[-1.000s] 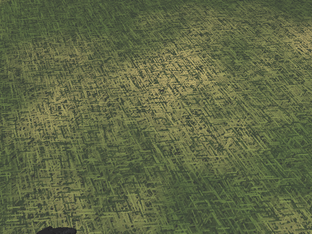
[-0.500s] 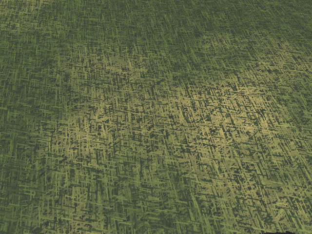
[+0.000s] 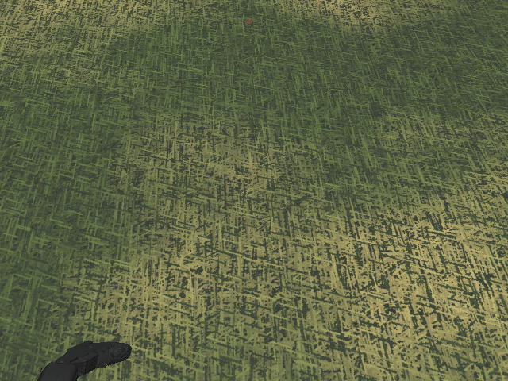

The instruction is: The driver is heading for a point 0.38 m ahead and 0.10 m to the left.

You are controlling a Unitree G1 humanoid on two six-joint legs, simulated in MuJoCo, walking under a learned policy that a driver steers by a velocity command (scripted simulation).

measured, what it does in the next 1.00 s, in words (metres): walks ahead, turning left: right foot, then left foot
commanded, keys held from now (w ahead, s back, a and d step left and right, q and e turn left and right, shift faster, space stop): w+q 0.34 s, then no key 0.66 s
